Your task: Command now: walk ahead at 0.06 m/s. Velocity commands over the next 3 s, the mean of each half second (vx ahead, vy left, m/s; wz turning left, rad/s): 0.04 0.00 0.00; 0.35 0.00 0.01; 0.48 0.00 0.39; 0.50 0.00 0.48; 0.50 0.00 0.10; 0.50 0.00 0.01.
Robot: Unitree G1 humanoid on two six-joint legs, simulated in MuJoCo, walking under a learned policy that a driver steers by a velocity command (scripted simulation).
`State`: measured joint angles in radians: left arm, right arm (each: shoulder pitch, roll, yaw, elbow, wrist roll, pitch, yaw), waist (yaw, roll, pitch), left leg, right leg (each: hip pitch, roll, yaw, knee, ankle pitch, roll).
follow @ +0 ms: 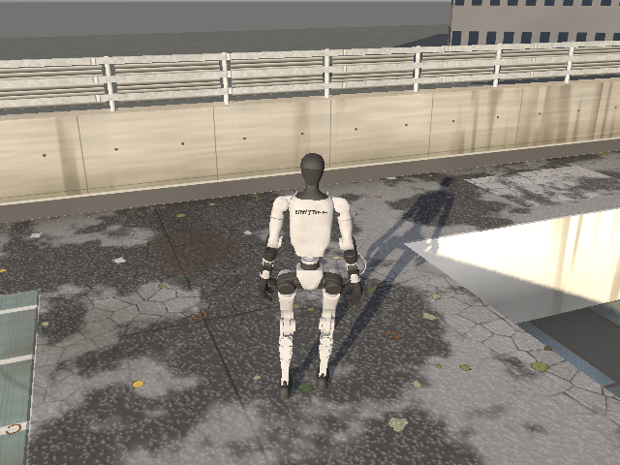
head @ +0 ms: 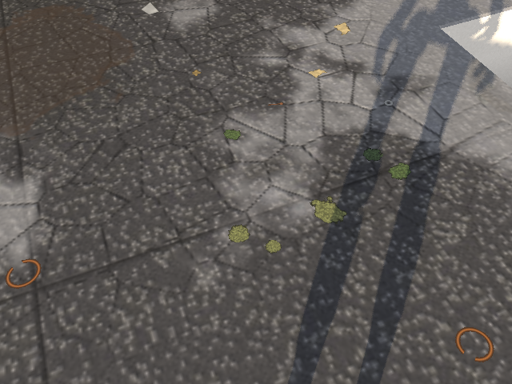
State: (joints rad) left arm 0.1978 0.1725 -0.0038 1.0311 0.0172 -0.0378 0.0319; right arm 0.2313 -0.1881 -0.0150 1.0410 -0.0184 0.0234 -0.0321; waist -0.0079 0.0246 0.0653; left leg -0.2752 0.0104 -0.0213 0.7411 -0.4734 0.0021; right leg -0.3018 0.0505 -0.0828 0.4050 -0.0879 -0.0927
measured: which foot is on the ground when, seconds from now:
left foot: up 0.00-0.06, down 0.08-0.72, up 0.74-1.00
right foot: down 0.00-1.00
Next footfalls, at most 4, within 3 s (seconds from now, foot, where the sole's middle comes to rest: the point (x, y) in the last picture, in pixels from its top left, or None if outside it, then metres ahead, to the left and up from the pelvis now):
0.08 left None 0.04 0.13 -0.77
1.20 left None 0.48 0.07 -0.77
1.74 right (273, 262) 0.84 0.00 -0.77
2.24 left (174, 231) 0.96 0.31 -0.77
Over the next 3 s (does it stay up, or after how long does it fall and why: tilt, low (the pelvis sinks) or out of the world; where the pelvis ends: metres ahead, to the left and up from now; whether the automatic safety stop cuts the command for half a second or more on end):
stays up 1.23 0.33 0.01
